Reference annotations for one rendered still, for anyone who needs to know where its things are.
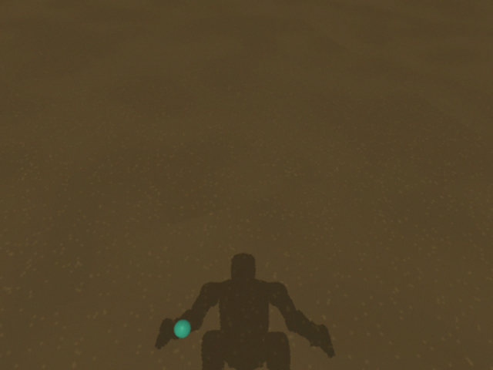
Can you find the ball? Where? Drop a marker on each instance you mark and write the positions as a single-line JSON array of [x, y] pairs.
[[182, 328]]

